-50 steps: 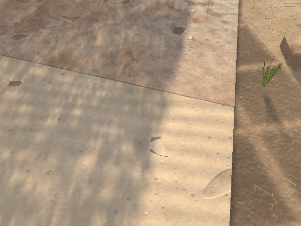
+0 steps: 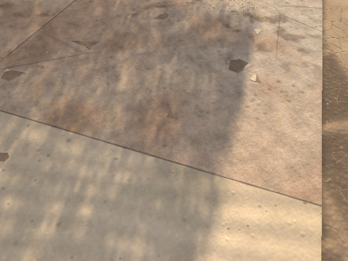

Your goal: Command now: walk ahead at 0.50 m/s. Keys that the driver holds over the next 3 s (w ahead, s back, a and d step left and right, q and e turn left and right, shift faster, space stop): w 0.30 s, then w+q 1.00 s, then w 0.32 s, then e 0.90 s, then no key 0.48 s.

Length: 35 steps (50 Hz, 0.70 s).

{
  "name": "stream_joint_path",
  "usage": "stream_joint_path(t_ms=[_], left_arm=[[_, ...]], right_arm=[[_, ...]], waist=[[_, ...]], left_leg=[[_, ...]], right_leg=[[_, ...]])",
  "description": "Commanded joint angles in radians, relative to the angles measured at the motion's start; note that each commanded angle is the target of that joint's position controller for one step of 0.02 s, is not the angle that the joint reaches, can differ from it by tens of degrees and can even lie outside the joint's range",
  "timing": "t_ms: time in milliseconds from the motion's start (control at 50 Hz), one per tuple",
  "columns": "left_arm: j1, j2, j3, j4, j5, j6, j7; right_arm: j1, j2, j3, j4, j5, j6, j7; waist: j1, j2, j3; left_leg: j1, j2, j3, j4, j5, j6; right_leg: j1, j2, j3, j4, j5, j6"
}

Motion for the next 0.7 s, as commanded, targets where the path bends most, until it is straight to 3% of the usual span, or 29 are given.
stream_joint_path(t_ms=[20,80,140,220,300,360,380,400,420,440,460,480,500,520,540,580,640,700], left_arm=[[0.004,0.079,0.026,-0.063,0.005,-0.003,0.010],[-0.022,0.050,0.023,-0.078,0.014,0.019,0.013],[-0.138,0.047,0.024,-0.118,0.021,0.018,0.013],[-0.275,0.028,0.016,-0.155,0.014,0.008,0.001],[-0.374,0.034,0.012,-0.195,0.004,-0.001,-0.019],[-0.363,0.065,0.024,-0.211,0.005,-0.015,-0.032],[-0.308,0.086,0.035,-0.199,0.005,-0.020,-0.032],[-0.184,0.119,0.055,-0.162,0.007,-0.024,-0.026],[0.004,0.179,0.080,-0.114,0.018,-0.026,-0.016],[0.136,0.278,0.106,-0.091,0.033,-0.016,-0.007],[0.150,0.214,0.086,-0.090,0.029,-0.011,-0.008],[0.076,0.149,0.066,-0.098,0.023,-0.012,-0.006],[-0.006,0.113,0.055,-0.113,0.020,-0.014,-0.004],[-0.076,0.077,0.045,-0.117,0.022,-0.018,-0.008],[-0.117,0.053,0.039,-0.117,0.029,-0.025,-0.011],[-0.145,0.044,0.042,-0.105,0.037,-0.032,-0.013],[-0.123,0.077,0.054,-0.083,0.042,-0.038,-0.001],[-0.096,0.097,0.060,-0.069,0.043,-0.031,0.015]], right_arm=[[0.044,-0.086,-0.018,-0.026,-0.012,-0.012,0.003],[0.082,-0.121,-0.027,0.001,-0.004,-0.019,-0.003],[0.132,-0.139,-0.033,0.024,-0.002,-0.009,-0.021],[0.193,-0.154,-0.036,0.051,0.008,0.000,-0.033],[0.256,-0.160,-0.042,0.090,0.016,0.017,-0.037],[0.252,-0.171,-0.051,0.098,0.022,0.032,-0.044],[0.231,-0.182,-0.054,0.092,0.023,0.037,-0.045],[0.209,-0.175,-0.051,0.084,0.021,0.041,-0.045],[0.204,-0.138,-0.035,0.065,0.010,0.041,-0.045],[0.306,-0.024,-0.003,0.047,0.003,0.025,-0.039],[0.316,-0.033,-0.003,0.059,0.018,0.006,-0.036],[0.238,-0.133,-0.033,0.040,0.048,-0.002,-0.036],[0.178,-0.139,-0.037,0.021,0.053,-0.002,-0.040],[0.150,-0.128,-0.041,0.016,0.041,0.005,-0.046],[0.165,-0.110,-0.048,0.020,0.034,0.019,-0.049],[0.197,-0.060,-0.046,0.024,0.036,0.047,-0.045],[0.147,-0.054,-0.053,-0.012,0.028,0.068,-0.048],[0.075,-0.046,-0.052,-0.044,0.023,0.061,-0.035]], waist=[[0.000,0.100,-0.074],[0.014,0.089,-0.037],[-0.016,0.073,-0.005],[-0.059,0.077,0.023],[-0.084,0.079,0.055],[-0.047,0.091,0.043],[-0.011,0.104,0.012],[0.055,0.098,-0.058],[0.126,0.062,-0.197],[0.110,-0.149,-0.357],[0.119,-0.237,-0.428],[0.110,-0.159,-0.275],[0.082,-0.111,-0.173],[0.050,-0.068,-0.100],[0.014,-0.092,-0.065],[-0.019,-0.097,-0.037],[-0.026,-0.053,0.000],[-0.012,-0.035,0.016]], left_leg=[[0.228,0.246,-0.297,-0.293,0.100,0.161],[0.181,0.237,-0.222,-0.342,0.174,0.183],[0.216,0.230,-0.180,-0.362,0.184,0.173],[0.250,0.210,-0.122,-0.371,0.160,0.142],[0.369,0.259,-0.126,-0.329,0.166,0.136],[0.422,0.290,-0.172,-0.249,0.252,0.116],[0.416,0.282,-0.175,-0.190,0.358,0.106],[0.382,0.238,-0.149,-0.058,0.475,0.084],[0.235,0.177,-0.111,0.180,0.392,0.052],[-0.175,0.018,-0.028,0.577,0.014,-0.031],[-0.313,-0.024,-0.162,0.763,-0.446,-0.034],[-0.391,0.035,-0.201,0.842,-0.398,-0.021],[-0.395,0.090,-0.169,0.829,-0.306,-0.011],[-0.354,0.126,-0.159,0.779,-0.228,-0.012],[-0.293,0.157,-0.166,0.735,-0.172,-0.011],[-0.229,0.171,-0.159,0.713,-0.123,-0.014],[-0.302,0.177,-0.170,0.647,-0.019,-0.029],[-0.339,0.168,-0.157,0.479,0.118,-0.038]], right_leg=[[-0.217,-0.108,0.034,-0.003,0.111,0.004],[-0.245,-0.120,0.017,-0.095,0.173,0.030],[-0.320,-0.122,0.013,-0.278,0.318,0.050],[-0.281,-0.083,-0.022,-0.507,0.464,0.048],[-0.300,-0.063,-0.022,-0.611,0.433,0.026],[-0.223,-0.040,-0.015,-0.670,0.336,-0.004],[-0.127,-0.016,-0.034,-0.685,0.306,-0.015],[0.051,0.011,-0.057,-0.710,0.308,-0.035],[0.349,-0.065,0.011,-0.662,0.328,-0.078],[0.766,-0.326,0.397,-0.689,0.202,-0.207],[0.796,-0.401,0.664,-0.834,0.094,-0.244],[0.666,-0.369,0.536,-0.861,0.034,-0.191],[0.519,-0.341,0.398,-0.887,0.061,-0.156],[0.380,-0.301,0.296,-0.932,0.112,-0.136],[0.287,-0.268,0.207,-0.971,0.160,-0.119],[0.196,-0.238,0.093,-1.022,0.237,-0.118],[0.193,-0.236,-0.021,-1.047,0.360,-0.131],[0.238,-0.225,-0.106,-1.054,0.417,-0.123]])
Next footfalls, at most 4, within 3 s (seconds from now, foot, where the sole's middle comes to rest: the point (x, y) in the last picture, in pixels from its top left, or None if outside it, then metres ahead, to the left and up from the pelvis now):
0.42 right None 0.41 -0.16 -0.77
0.96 left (144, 215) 0.65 0.14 -0.77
1.46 right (159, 146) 1.00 0.09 -0.77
1.92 left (96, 135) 1.05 0.39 -0.77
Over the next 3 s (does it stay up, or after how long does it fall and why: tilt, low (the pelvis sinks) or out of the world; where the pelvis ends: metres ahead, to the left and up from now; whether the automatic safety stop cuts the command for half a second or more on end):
stays up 1.03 0.24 0.00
